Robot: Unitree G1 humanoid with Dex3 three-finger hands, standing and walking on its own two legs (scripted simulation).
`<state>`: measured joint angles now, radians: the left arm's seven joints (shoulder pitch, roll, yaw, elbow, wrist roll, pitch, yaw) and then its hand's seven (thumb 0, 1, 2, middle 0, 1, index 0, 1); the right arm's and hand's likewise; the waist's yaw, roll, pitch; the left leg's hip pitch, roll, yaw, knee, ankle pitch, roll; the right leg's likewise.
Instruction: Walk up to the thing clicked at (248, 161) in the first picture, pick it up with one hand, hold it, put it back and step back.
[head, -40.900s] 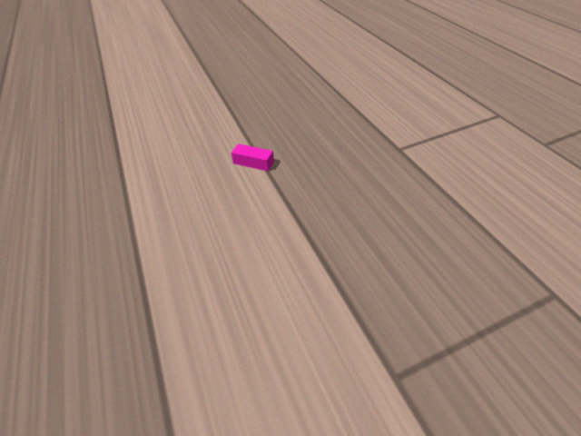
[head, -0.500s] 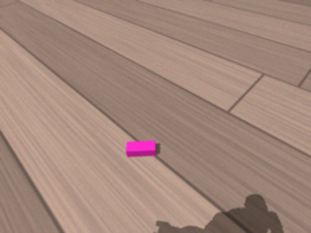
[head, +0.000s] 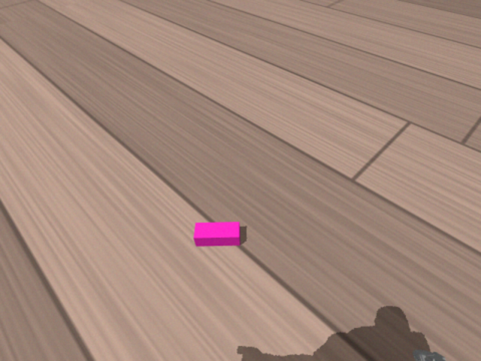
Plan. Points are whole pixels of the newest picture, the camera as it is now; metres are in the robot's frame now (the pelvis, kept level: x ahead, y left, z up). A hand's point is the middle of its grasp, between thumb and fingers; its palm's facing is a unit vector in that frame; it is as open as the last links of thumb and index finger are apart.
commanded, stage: stand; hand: left
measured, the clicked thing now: (217, 234) +0.81 +0.21 -0.74
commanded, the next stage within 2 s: walk up in 1.00 s
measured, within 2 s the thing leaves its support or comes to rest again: neither
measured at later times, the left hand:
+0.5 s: hand out of the picture +0.05 +0.25 -0.15, palm faces -0.05 -0.94 -0.33, open 7.4 cm
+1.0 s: hand out of the picture +0.06 +0.25 -0.15, palm faces -0.05 -0.94 -0.34, open 7.4 cm
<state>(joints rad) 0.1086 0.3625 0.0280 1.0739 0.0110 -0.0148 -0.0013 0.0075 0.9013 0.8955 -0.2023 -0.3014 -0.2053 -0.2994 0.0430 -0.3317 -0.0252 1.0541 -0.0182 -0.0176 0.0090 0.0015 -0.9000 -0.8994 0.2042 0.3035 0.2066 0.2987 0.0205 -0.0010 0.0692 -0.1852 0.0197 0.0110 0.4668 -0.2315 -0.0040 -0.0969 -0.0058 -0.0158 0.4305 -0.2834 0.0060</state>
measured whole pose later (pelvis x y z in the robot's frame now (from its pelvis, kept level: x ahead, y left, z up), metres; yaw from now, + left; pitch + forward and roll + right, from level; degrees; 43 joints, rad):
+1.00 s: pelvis -0.01 +0.00 +0.01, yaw +0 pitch -2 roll +0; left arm 0.11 0.35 -0.02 1.13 0.01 -0.01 -0.01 0.01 0.90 0.90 -0.20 -0.30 -0.20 -0.30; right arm 0.09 -0.35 0.00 1.14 -0.01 -0.02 0.01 0.00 -0.90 -0.90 0.20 0.30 0.21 0.30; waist 0.00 0.00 0.05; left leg -0.15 0.01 0.02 0.32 -0.14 -0.01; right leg -0.08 -0.01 -0.01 0.32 -0.20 0.01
